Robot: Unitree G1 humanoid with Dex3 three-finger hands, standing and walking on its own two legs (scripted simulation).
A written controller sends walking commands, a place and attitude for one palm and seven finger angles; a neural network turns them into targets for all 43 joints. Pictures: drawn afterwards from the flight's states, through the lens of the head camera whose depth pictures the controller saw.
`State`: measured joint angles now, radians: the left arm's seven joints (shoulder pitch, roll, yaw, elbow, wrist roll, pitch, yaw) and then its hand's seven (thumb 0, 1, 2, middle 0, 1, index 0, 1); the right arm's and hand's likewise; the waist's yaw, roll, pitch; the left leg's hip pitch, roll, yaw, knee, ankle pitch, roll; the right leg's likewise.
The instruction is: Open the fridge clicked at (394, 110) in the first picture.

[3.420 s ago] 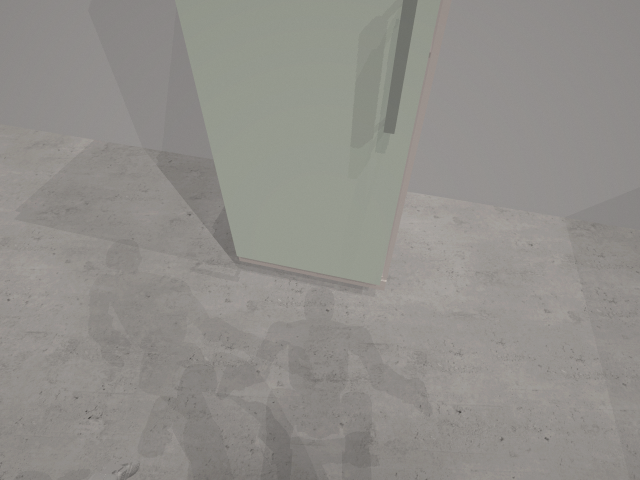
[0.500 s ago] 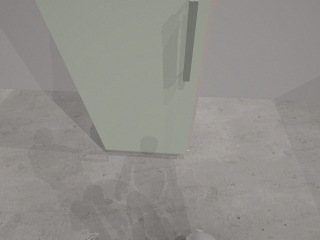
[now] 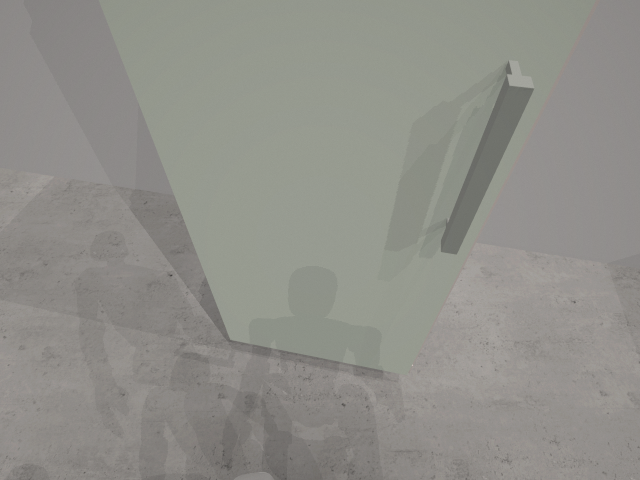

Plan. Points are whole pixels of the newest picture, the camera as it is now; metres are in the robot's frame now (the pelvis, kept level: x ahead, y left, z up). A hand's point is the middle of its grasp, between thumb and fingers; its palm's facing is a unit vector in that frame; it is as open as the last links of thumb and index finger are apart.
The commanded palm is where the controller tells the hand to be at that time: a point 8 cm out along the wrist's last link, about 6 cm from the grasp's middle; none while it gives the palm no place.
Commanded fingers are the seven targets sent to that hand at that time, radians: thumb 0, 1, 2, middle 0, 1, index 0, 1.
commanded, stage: come to a stop and stand still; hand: right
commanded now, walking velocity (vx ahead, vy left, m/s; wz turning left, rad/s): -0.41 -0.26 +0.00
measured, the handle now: (476, 171) +0.49 -0.15 +0.13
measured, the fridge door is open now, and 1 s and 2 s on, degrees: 0 0 0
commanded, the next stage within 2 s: look again from close up in 1.44 s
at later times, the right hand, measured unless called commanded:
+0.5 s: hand out of the picture +0.06 -0.25 -0.18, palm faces +0.11 +0.97 -0.21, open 7.4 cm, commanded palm none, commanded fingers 0.00 -0.90 -0.90 0.20 0.30 0.20 0.30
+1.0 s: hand out of the picture -0.06 -0.22 -0.16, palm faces +0.03 +0.98 -0.17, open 7.4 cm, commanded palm none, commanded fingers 0.00 -0.90 -0.90 0.20 0.30 0.20 0.30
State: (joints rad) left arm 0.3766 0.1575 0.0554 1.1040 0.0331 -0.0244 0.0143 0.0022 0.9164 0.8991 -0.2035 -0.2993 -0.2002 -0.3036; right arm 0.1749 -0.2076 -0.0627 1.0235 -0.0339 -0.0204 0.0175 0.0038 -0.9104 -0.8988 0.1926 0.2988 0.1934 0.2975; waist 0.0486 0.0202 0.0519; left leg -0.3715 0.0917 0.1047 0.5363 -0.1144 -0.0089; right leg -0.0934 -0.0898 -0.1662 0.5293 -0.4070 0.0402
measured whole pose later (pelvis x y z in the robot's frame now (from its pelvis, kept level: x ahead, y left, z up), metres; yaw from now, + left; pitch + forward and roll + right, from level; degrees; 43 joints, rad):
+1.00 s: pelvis -0.04 -0.06 +0.01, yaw +0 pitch -2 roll +0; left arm 0.30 0.14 0.02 1.15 0.01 0.02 0.02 0.01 0.92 0.90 -0.20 -0.30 -0.20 -0.30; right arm 0.32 -0.12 0.00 1.15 -0.02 0.01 -0.04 0.00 -0.91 -0.90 0.20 0.30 0.20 0.30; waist 0.02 0.00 0.01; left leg -0.11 0.01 0.02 0.42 -0.28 0.00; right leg -0.22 0.04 -0.12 0.36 -0.11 -0.07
